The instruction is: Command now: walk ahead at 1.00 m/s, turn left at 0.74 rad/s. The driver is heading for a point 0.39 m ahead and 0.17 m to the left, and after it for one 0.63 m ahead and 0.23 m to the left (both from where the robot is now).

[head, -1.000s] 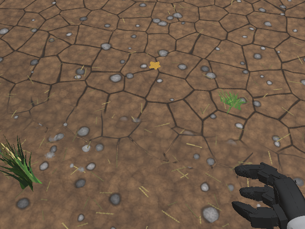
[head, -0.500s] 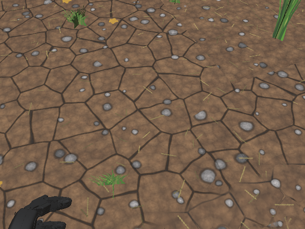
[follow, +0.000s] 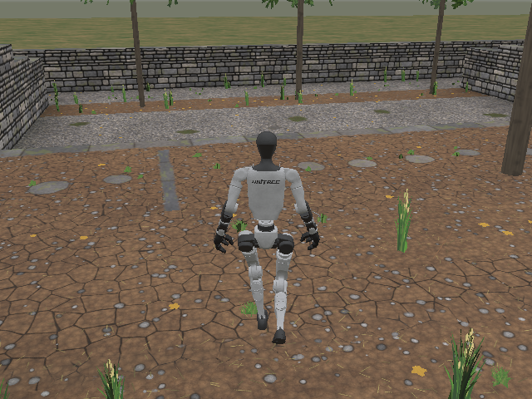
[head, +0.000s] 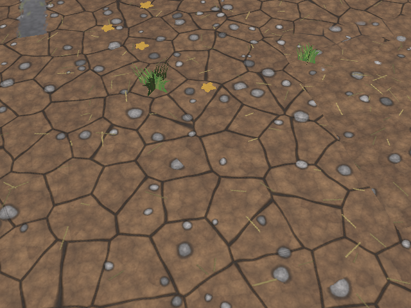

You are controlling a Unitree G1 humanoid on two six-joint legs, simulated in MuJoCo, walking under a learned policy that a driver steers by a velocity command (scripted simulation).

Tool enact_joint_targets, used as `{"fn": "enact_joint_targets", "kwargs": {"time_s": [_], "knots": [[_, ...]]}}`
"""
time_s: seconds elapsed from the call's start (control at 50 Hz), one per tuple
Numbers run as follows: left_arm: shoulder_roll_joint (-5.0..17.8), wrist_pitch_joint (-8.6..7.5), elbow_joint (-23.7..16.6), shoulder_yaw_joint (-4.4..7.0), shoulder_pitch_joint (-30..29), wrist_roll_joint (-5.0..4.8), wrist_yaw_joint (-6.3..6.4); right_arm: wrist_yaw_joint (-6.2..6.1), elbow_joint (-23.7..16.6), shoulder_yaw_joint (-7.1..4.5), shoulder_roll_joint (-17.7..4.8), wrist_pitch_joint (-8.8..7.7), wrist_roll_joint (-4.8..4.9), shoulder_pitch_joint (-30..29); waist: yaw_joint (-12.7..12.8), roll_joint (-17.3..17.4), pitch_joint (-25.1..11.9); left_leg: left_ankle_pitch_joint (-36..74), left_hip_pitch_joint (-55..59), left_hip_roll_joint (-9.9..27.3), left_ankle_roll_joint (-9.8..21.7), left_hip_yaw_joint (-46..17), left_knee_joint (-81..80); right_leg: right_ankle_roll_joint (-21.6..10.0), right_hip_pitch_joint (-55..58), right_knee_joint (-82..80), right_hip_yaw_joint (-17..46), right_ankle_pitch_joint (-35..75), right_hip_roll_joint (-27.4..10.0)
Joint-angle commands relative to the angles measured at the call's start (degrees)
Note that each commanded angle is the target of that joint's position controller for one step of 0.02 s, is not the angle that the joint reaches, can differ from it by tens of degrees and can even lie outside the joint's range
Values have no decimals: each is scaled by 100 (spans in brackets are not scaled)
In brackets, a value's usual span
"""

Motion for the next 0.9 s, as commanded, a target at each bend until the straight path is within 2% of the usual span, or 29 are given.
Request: {"fn": "enact_joint_targets", "kwargs": {"time_s": [0.02, 0.06, 0.08, 0.12, 0.16, 0.24, 0.28, 0.3, 0.32, 0.34, 0.36, 0.38, 0.4, 0.42, 0.44, 0.48, 0.52, 0.56, 0.62, 0.66, 0.7, 0.74, 0.76, 0.78, 0.8, 0.82, 0.84, 0.86, 0.9], "knots": [[587, -352, -1097, -62, -669, 24, -74, -111, 71, -336, -811, 19, 29, 1153, -91, -530, -434, -998, 3153, 2014, 1147, -4364, -2443, -54, -3803, 923, 841, 329, -547], [501, -111, -1166, -125, -689, 210, -100, -158, 92, -242, -669, -108, 46, 965, 322, -530, 64, -289, 1788, 1437, 890, -3465, -2547, 114, -3250, 274, 710, 160, -786], [453, 22, -1207, -161, -683, 228, -113, -137, 78, -225, -678, -177, 62, 939, 418, -390, 167, -164, 1286, 1227, 859, -3170, -2646, 199, -3049, -148, 604, 55, -879], [394, 118, -1509, -231, -1273, 195, -170, -115, 30, -273, -857, -274, 89, 893, 338, -188, 401, 359, 538, 903, 834, -2757, -2946, 325, -2751, -1214, 265, 439, -928], [267, 85, -1759, -300, -1935, 83, -232, -117, 31, -299, -844, -290, 121, 950, 86, 10, 502, 1177, 332, 666, 599, -2516, -2983, 397, -2410, -2409, 93, 1578, -862], [237, 19, -1881, -320, -2446, -30, -200, -95, 183, -404, -987, -251, 163, 1405, -434, 274, 148, 3237, 1493, 705, 154, -2566, -2437, 265, -2029, -3827, -12, 2710, -428], [340, -59, -1843, -277, -2228, 12, -109, -171, 229, -443, -1040, -197, 156, 1451, -370, 274, -149, 4637, 1993, 564, -226, -2561, -1535, 139, -1382, -4508, 21, 2556, -49], [545, -103, -1742, -192, -1790, 8, -29, -206, 215, -474, -1139, -206, 146, 1386, -156, 404, -508, 5042, 2060, 514, -459, -2679, -820, 98, -676, -4674, 133, 2552, 86], [761, -164, -1529, -91, -925, -43, 43, -206, 112, -509, -1261, -238, 162, 1031, 387, 462, -915, 4737, 1856, 398, -639, -2736, 249, 34, 312, -4972, 356, 3004, -116], [1088, -229, -1218, 42, 254, 20, 97, -199, -89, -457, -1010, -286, 224, 643, 941, 380, -1520, 3473, 1229, 241, -782, -2572, 1625, -129, 1667, -4752, 825, 3459, -875], [1389, -234, -1038, 118, 1029, 146, 124, -269, -294, -268, -170, -266, 237, 803, 888, -927, -2192, -2412, 8, -256, -812, -1618, 3530, -287, 3120, -3843, 1909, 6775, -2731], [1509, -142, -1057, 244, 927, 118, 19, -383, -566, -240, -479, -162, 497, 1537, 539, -1877, -3715, -2760, -1016, -194, -969, -1356, 5194, -1302, 4260, -3670, 3714, 7537, -4007], [974, -54, -1333, 212, 257, 7, 55, -391, -378, -305, -852, -81, 196, 1128, 599, -841, -3511, -1766, -978, 366, -932, -1211, 4855, -1195, 3376, -4083, 3062, 6361, -3336], [417, -33, -1284, 47, -28, -14, 67, -308, -448, -348, -894, -11, 104, 532, 637, -644, -2521, -1353, -1234, 472, -1021, -1071, 4463, -983, 2615, -4312, 2191, 5649, -2796], [226, 14, -1158, -6, -130, 14, 73, -221, -481, -332, -741, 67, 32, 367, 498, -470, -1834, -1259, -1418, 635, -1108, -986, 4245, -849, 2016, -4526, 1726, 5124, -2487], [333, 36, -942, 36, -16, -93, 116, -41, -629, -272, -422, 306, -76, 169, 355, -760, -962, -1276, -1260, 830, -1204, -889, 3919, -830, 833, -4982, 1117, 5059, -2313], [445, -3, -867, 107, -199, -160, 64, 22, -828, -210, -210, 432, -101, 68, 90, -729, -702, -1131, -1090, 932, -1211, -794, 3414, -882, 173, -5335, 741, 4964, -2381], [574, -23, -865, 163, -562, -155, 47, 78, -1060, -171, -187, 486, -133, -156, -120, -793, -573, -496, -877, 1097, -1144, -719, 2637, -820, -279, -5559, 246, 4738, -2410], [636, -22, -848, 219, -983, -164, 0, 163, -1093, -113, -152, 492, -67, -252, -313, -855, -541, 925, 382, 1045, -948, -333, 1126, -426, -978, -5429, -853, 3964, -1971], [777, 17, -816, 302, -817, -208, -37, 183, -1125, -135, -244, 514, -37, -481, -202, -774, -434, 940, 699, 917, -847, -40, 655, -272, -891, -5140, -1077, 3780, -2041], [918, 107, -777, 383, -472, -244, -49, 182, -1186, -171, -357, 482, -76, -614, -47, -709, -370, 430, 881, 752, -700, 36, 232, -201, -640, -4642, -1070, 3929, -2129], [992, 269, -753, 428, -250, -299, -54, 97, -968, -253, -459, 324, -196, 72, -288, -338, -680, 377, 1671, 393, -452, 64, -522, -78, -523, -3128, -1206, 4003, -1964], [959, 335, -788, 427, 178, -246, -69, -13, -889, -348, -826, 204, -253, 432, -395, 641, -935, 2601, 2554, 1050, -215, -895, -992, 202, -1266, -1600, -1287, 2055, -1574], [414, 474, -966, 296, 821, -93, -86, -89, -1106, -438, -1430, 204, -107, 221, 226, 1556, -1229, 6462, 3130, 2811, 518, -2895, -449, 463, -2448, 207, -1000, -2246, -807], [654, 641, -992, 299, 611, -25, 4, -116, -1243, -502, -1459, 258, 162, 445, -301, 1135, -2293, 5426, 3187, 3166, 1188, -3645, -1115, 506, -2569, 668, -75, -2023, -611], [662, 706, -1048, 284, 143, -91, 59, -175, -1227, -422, -1227, 307, 106, 159, -218, 764, -1828, 3782, 2707, 2947, 1084, -3305, -1440, 448, -2697, 590, 144, -1470, -765], [623, 712, -1069, 268, -203, -128, 94, -230, -1190, -317, -878, 335, 64, -208, -87, 642, -1218, 2899, 2087, 2568, 820, -2815, -1605, 374, -2653, 203, 192, -967, -868], [593, 719, -1015, 253, -245, -112, 113, -260, -1102, -228, -649, 331, 32, -428, 120, 638, -871, 2578, 1618, 2193, 539, -2458, -1687, 328, -2429, -252, 244, -716, -918], [603, 807, -803, 267, 77, -81, 91, -266, -1032, -137, -409, 291, -15, -586, 303, 631, -834, 2603, 1049, 1917, 366, -2017, -1784, 240, -1746, -672, 137, -519, -769]]}}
